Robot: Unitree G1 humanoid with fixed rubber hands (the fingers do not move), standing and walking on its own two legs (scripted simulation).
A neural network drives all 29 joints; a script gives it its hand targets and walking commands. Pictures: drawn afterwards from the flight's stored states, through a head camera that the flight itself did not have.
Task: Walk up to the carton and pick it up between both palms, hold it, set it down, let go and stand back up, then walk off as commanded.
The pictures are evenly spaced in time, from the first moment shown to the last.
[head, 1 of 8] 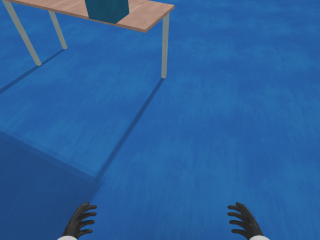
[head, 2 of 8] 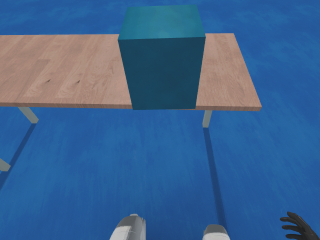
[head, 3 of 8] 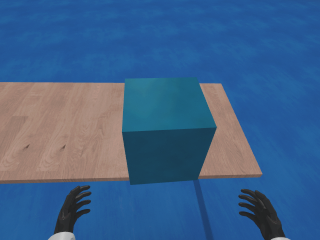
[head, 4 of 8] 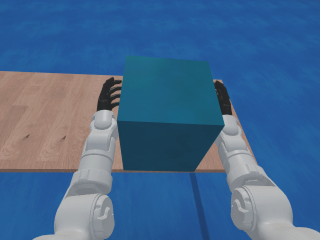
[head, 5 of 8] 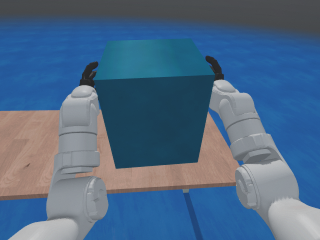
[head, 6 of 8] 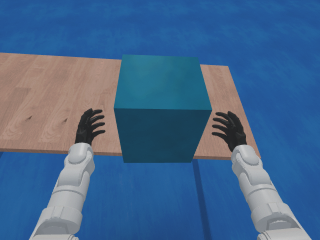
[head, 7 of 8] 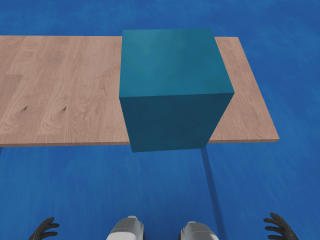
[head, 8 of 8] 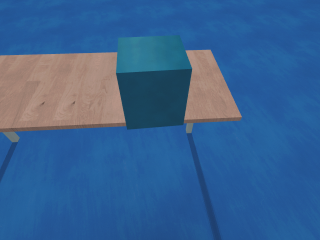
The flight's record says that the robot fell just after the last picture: no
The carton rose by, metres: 0.20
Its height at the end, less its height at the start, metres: +0.00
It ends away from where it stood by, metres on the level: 0.02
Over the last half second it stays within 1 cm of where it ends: yes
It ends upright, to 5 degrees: yes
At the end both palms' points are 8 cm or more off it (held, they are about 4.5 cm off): yes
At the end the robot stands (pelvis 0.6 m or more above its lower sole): yes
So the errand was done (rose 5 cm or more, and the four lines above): yes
